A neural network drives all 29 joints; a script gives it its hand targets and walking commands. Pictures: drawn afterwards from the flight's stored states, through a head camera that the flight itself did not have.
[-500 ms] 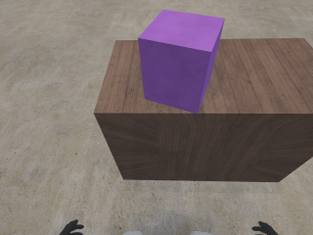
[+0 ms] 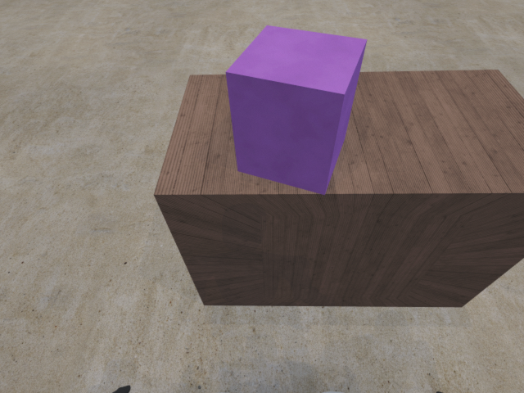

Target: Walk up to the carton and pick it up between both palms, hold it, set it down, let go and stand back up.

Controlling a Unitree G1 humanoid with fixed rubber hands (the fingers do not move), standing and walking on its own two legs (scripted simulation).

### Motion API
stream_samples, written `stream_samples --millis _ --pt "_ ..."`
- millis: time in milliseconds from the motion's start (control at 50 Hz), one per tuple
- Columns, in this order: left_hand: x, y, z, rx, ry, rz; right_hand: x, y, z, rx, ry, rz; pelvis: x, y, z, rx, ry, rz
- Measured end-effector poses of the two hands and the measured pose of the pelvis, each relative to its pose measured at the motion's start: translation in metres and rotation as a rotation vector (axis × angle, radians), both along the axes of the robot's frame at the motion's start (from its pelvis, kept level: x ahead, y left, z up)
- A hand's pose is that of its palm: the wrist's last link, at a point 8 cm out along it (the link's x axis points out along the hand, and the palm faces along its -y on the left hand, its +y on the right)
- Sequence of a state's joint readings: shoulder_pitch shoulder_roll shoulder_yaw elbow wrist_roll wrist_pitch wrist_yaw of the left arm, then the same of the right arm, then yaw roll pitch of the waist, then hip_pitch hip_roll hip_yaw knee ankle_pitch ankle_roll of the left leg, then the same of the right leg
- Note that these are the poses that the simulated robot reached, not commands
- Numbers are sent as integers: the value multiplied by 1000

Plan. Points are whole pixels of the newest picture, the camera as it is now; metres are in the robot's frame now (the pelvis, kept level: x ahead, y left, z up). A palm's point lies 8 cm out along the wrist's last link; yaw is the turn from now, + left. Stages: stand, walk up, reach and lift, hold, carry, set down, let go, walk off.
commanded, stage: stand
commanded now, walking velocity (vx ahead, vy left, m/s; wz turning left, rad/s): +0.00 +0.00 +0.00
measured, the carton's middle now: (296, 111) +0.65 -0.05 +0.06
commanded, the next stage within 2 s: walk up in 1.28 s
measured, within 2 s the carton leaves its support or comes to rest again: neither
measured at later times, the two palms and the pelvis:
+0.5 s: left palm out of the picture +0.09 +0.27 -0.09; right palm out of the picture +0.06 -0.28 -0.10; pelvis +0.00 +0.00 +0.03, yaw +0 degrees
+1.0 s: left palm out of the picture +0.06 +0.27 -0.08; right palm out of the picture +0.06 -0.28 -0.09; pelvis +0.00 -0.01 +0.04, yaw +0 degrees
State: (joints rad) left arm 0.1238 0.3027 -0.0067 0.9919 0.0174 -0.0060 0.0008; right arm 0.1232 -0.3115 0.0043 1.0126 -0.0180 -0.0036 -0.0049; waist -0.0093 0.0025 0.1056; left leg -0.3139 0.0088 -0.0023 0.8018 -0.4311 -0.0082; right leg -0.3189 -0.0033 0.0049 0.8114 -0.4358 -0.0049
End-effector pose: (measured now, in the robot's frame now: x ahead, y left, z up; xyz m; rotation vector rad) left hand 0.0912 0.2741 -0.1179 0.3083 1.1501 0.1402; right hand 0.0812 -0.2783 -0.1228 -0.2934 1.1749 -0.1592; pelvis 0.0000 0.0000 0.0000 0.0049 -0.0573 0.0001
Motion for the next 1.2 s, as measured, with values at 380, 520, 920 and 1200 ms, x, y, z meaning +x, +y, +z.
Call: stream_samples --millis 380,520,920,1200 --pt "-3 2 22 0 24 18 -18 -3 19 7 58 -34 0 -1 24 -3 -10 1" --pt "-5 0 28 -7 25 24 -17 -1 25 14 53 -31 0 -1 31 -4 -14 2" --pt "-24 -2 33 -7 50 49 -15 -3 33 19 40 -20 -4 -6 38 -6 -17 8" --pt "-33 -3 33 -3 73 59 -25 -9 32 17 67 -26 -6 -10 39 -7 -14 9"
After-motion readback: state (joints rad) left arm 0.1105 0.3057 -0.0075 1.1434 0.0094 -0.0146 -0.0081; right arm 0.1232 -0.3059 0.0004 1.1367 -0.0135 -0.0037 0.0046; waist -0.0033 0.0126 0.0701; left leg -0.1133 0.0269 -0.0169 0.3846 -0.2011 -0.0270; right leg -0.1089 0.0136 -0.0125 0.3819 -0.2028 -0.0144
